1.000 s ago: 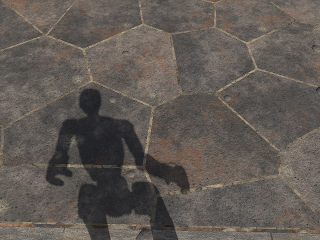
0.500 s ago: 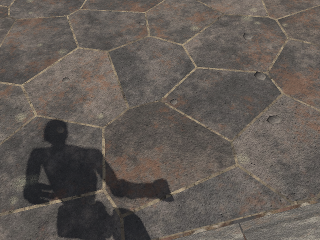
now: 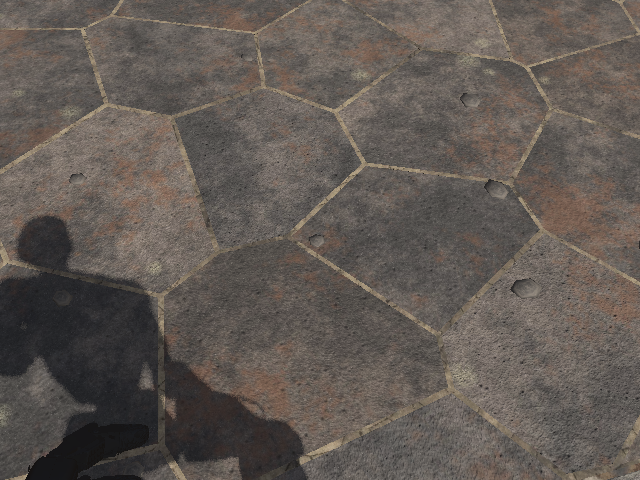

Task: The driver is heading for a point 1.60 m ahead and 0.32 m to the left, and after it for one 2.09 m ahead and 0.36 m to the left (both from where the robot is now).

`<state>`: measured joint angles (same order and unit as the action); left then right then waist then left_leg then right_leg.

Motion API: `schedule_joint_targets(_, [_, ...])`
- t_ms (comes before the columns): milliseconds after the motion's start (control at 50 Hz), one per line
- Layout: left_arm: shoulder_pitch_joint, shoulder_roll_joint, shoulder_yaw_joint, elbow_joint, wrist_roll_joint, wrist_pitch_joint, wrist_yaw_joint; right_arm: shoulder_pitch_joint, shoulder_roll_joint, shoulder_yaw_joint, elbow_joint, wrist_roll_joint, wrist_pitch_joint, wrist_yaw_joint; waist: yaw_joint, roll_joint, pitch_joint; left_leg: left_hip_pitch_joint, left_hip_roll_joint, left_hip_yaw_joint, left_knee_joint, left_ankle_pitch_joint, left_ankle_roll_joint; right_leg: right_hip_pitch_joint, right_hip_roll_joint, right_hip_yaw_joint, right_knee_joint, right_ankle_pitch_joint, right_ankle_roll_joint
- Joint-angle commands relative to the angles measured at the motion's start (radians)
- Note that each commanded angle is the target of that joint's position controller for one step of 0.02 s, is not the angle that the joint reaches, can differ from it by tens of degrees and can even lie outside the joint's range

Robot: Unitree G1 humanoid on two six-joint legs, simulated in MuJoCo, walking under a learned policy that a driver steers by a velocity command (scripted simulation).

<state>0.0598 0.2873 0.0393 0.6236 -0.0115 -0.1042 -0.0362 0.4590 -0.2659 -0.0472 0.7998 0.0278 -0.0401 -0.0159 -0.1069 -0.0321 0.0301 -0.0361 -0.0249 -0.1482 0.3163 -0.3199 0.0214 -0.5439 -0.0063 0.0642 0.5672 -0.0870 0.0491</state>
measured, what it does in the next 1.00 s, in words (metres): walks ahead, turning left: right foot, then left foot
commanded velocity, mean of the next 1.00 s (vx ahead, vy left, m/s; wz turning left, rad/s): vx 0.49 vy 0.00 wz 0.44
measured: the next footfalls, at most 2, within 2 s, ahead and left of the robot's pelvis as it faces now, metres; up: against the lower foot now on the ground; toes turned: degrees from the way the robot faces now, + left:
right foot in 0.08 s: +0.20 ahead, -0.14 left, +0.00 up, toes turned +6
left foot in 0.58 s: +0.43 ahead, +0.18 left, +0.00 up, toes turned +23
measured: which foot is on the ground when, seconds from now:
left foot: down 0.00-0.08, up 0.10-0.56, down 0.58-1.00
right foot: up 0.00-0.06, down 0.08-0.58, up 0.60-1.00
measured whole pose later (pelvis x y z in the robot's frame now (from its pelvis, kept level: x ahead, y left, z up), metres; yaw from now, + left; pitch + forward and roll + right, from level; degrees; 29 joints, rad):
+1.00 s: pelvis +0.52 +0.13 +0.00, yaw +27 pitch +1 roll +1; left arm 0.10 0.29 0.02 0.70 -0.02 -0.08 -0.04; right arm 0.31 -0.30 -0.04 0.74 0.00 -0.07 0.01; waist -0.07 -0.05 0.03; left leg 0.00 -0.10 -0.05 0.28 -0.29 0.07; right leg -0.61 -0.07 0.02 0.58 0.09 0.01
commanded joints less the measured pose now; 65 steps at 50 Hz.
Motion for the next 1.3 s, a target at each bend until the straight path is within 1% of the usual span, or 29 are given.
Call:
schedule_joint_targets(20, [-0.053,0.105,0.036,-0.085,-0.013,-0.02,0.005,-0.056,-0.209,-0.058,-0.075,0.01,-0.01,-0.009,0.074,0.179,0.011,-0.124,0.215,-0.212,-0.055,0.239,0.138,0.178,0.024,-0.011,-0.067,0.033,-0.019])
schedule_joint_targets(60, [0.087,0.149,0.063,-0.052,-0.008,-0.021,0.02,-0.073,-0.18,-0.051,-0.085,0.002,-0.008,-0.006,0.157,0.164,-0.063,-0.158,0.158,-0.178,0.108,0.371,0.093,0.397,0.017,-0.027,-0.121,0.012,-0.066])
schedule_joint_targets(80, [0.234,0.193,0.08,-0.035,0.004,-0.02,0.031,-0.088,-0.128,-0.034,-0.107,-0.015,-0.01,-0.001,0.229,0.108,-0.19,-0.26,0.099,-0.133,0.35,0.293,0.059,0.628,-0.101,0.074,-0.104,-0.041,-0.123])
schedule_joint_targets(100, [0.352,0.28,0.098,-0.012,0.029,-0.007,0.034,0.001,-0.023,-0.004,-0.143,-0.01,-0.018,-0.006,0.212,-0.174,-0.358,-0.549,-0.04,-0.008,0.711,-0.103,-0.003,0.94,-0.353,0.472,-0.168,-0.254,-0.244])
schedule_joint_targets(120, [0.344,0.229,0.085,-0.002,0.025,-0.004,0.023,0.051,-0.082,-0.012,-0.142,0.021,-0.024,-0.006,0.183,-0.295,-0.348,-0.697,-0.006,-0.02,0.906,-0.259,-0.014,0.905,-0.427,0.735,-0.283,-0.44,-0.303])
schedule_joint_targets(140, [0.282,0.15,0.065,-0.007,0.015,-0.001,0.024,-0.018,-0.157,-0.033,-0.133,0.03,-0.019,-0.005,0.186,-0.176,-0.194,-0.751,0.05,-0.018,0.972,-0.172,-0.014,0.786,-0.39,0.602,-0.299,-0.461,-0.276])
schedule_joint_targets(180, [0.206,0.092,0.049,0.006,0.02,0.005,0.026,-0.126,-0.152,-0.036,-0.146,0.005,-0.013,0.0,0.161,-0.055,-0.059,-0.707,0.11,0.019,0.929,-0.042,-0.015,0.58,-0.298,0.332,-0.319,-0.209,-0.24])
schedule_joint_targets(280, [0.161,0.098,0.057,0.05,0.015,-0.017,0.029,-0.191,-0.082,-0.025,-0.181,-0.002,0.017,0.019,0.113,-0.05,0.016,-0.666,0.156,0.043,0.793,0.053,-0.032,0.432,-0.263,0.083,-0.419,0.043,-0.254])
schedule_joint_targets(400, [0.175,0.16,0.072,0.094,0.007,-0.007,0.037,-0.354,-0.066,-0.006,-0.227,-0.006,-0.001,0.054,0.159,-0.009,0.046,-0.617,0.136,0.115,0.456,0.327,-0.023,0.459,-0.234,-0.126,-0.434,0.146,-0.221])
schedule_joint_targets(480, [0.23,0.201,0.084,0.129,-0.014,0.014,0.038,-0.452,-0.083,-0.01,-0.277,-0.003,-0.001,0.074,0.177,-0.006,0.065,-0.603,0.109,0.165,0.334,0.285,0.024,0.571,-0.266,-0.187,-0.387,0.238,-0.188])
schedule_joint_targets(520, [0.236,0.233,0.093,0.134,-0.02,0.029,0.042,-0.427,-0.117,-0.027,-0.288,-0.008,0.006,0.077,0.142,-0.035,0.018,-0.512,0.048,0.22,0.315,0.185,0.064,0.622,-0.267,-0.225,-0.265,0.546,-0.167])
schedule_joint_targets(560, [0.228,0.238,0.09,0.128,-0.028,0.045,0.048,-0.2,-0.192,-0.073,-0.239,-0.006,0.017,0.066,0.005,-0.034,-0.117,-0.185,-0.039,0.261,0.258,0.18,0.126,0.551,-0.231,-0.278,0.067,0.734,-0.128])
schedule_joint_targets(580, [0.246,0.198,0.072,0.111,-0.008,0.041,0.054,-0.024,-0.262,-0.107,-0.198,0.001,0.03,0.047,-0.07,0.038,-0.208,0.125,0.021,0.125,0.253,0.197,0.174,0.319,-0.193,-0.278,0.362,0.481,-0.085])
schedule_joint_targets(600, [0.345,0.047,0.023,0.048,0.033,0.021,0.04,-0.067,-0.38,-0.119,-0.209,0.007,0.022,0.04,0.071,0.32,-0.295,0.425,0.293,-0.468,0.156,0.001,0.358,-0.127,0.008,-0.203,0.73,-0.475,-0.022])
schedule_joint_targets(620, [0.25,0.133,0.031,0.04,0.004,-0.013,0.029,-0.036,-0.298,-0.094,-0.248,0.0,0.004,0.047,-0.011,0.201,-0.432,0.465,0.358,-0.711,0.002,-0.157,0.394,-0.218,0.024,0.033,0.835,-0.518,-0.034])
schedule_joint_targets(640, [0.151,0.184,0.045,0.008,-0.033,-0.027,0.023,-0.068,-0.241,-0.077,-0.23,-0.01,-0.011,0.052,-0.021,0.143,-0.277,0.366,0.332,-0.57,-0.031,-0.104,0.338,-0.293,-0.018,0.036,0.816,-0.413,-0.049])
schedule_joint_targets(680, [0.14,0.163,0.038,0.015,0.002,-0.038,0.036,-0.187,-0.195,-0.061,-0.235,-0.011,-0.02,0.048,0.067,0.043,-0.122,0.085,0.252,-0.358,-0.031,0.127,0.284,-0.202,-0.091,0.028,0.644,-0.274,-0.051])
schedule_joint_targets(720, [0.181,0.166,0.043,0.032,0.018,-0.017,0.035,-0.249,-0.163,-0.048,-0.25,-0.031,-0.024,0.04,0.122,0.078,-0.099,-0.062,0.215,-0.265,-0.066,0.294,0.278,-0.087,-0.117,0.029,0.572,-0.219,-0.033])
schedule_joint_targets(800, [0.136,0.101,0.021,0.032,0.027,0.011,0.035,-0.212,-0.173,-0.045,-0.196,-0.025,-0.035,0.02,0.112,0.073,-0.051,-0.177,0.175,-0.11,-0.107,0.452,0.269,-0.063,-0.113,-0.017,0.389,-0.07,0.019])
schedule_joint_targets(860, [0.047,0.074,0.007,0.025,0.015,0.009,0.024,-0.187,-0.174,-0.039,-0.165,-0.024,-0.035,0.014,0.065,0.096,-0.021,-0.18,0.134,-0.011,-0.118,0.372,0.212,-0.028,-0.097,-0.036,0.167,0.164,0.016])
schedule_joint_targets(1000, [-0.097,0.088,0.005,-0.028,-0.01,0.0,-0.016,-0.089,-0.203,-0.045,-0.075,-0.022,-0.032,0.019,0.005,0.087,0.055,0.059,0.254,-0.007,-0.096,0.343,0.188,-0.133,-0.065,-0.036,-0.015,0.131,-0.071])
schedule_joint_targets(1060, [-0.037,0.105,0.014,-0.029,-0.008,0.003,-0.028,-0.111,-0.219,-0.053,-0.066,-0.021,-0.017,0.01,0.051,0.105,0.011,0.136,0.265,0.042,0.008,0.642,0.15,-0.054,-0.017,-0.065,-0.032,-0.009,-0.122])
schedule_joint_targets(1100, [0.178,0.167,0.052,0.023,-0.001,0.009,-0.018,-0.141,-0.214,-0.048,-0.081,-0.027,-0.003,-0.002,0.168,0.089,-0.142,0.079,0.196,0.13,0.298,0.945,0.1,0.27,0.056,-0.119,-0.058,0.025,-0.174])
schedule_joint_targets(1120, [0.329,0.235,0.072,0.041,-0.002,0.015,-0.009,-0.124,-0.181,-0.03,-0.108,-0.049,-0.005,-0.013,0.218,-0.009,-0.263,-0.13,0.152,0.17,0.591,0.692,0.058,0.561,-0.096,0.104,-0.037,0.095,-0.238])
schedule_joint_targets(1140, [0.361,0.297,0.085,0.049,-0.007,0.014,-0.014,-0.006,-0.08,-0.001,-0.131,-0.053,-0.029,0.002,0.142,-0.269,-0.356,-0.551,-0.059,0.147,0.927,-0.131,-0.022,0.887,-0.305,0.632,-0.146,-0.116,-0.421])
schedule_joint_targets(1160, [0.379,0.193,0.061,0.044,-0.021,0.017,-0.013,-0.079,-0.158,-0.008,-0.126,-0.033,-0.055,0.017,0.202,-0.161,-0.366,-0.676,-0.025,0.01,1.011,-0.221,-0.014,0.935,-0.306,0.725,-0.241,-0.275,-0.397])
schedule_joint_targets(1180, [0.325,0.171,0.055,0.033,-0.012,0.02,-0.005,-0.182,-0.192,-0.018,-0.159,-0.001,-0.074,0.028,0.211,-0.101,-0.225,-0.74,0.019,0.016,1.006,-0.138,-0.004,0.829,-0.284,0.592,-0.263,-0.246,-0.362])
schedule_joint_targets(1220, [0.238,0.159,0.05,0.011,0.0,0.027,0.003,-0.265,-0.178,-0.016,-0.181,-0.03,-0.092,0.023,0.164,0.05,-0.088,-0.701,0.081,0.042,0.871,-0.031,-0.009,0.594,-0.217,0.431,-0.287,-0.029,-0.336])
schedule_joint_targets(1300, [0.204,0.147,0.045,0.002,0.001,0.028,0.02,-0.22,-0.144,-0.013,-0.178,-0.049,-0.065,0.016,0.098,-0.016,-0.061,-0.597,0.105,0.067,0.71,0.011,-0.065,0.415,-0.155,0.309,-0.338,0.183,-0.349])
Velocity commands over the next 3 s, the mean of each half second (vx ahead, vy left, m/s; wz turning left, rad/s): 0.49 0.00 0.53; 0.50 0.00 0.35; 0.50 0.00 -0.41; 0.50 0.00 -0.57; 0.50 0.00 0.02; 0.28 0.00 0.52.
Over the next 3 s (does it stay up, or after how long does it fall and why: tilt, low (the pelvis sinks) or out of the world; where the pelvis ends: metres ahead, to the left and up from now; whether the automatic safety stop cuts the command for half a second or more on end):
stays up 1.56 0.23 0.00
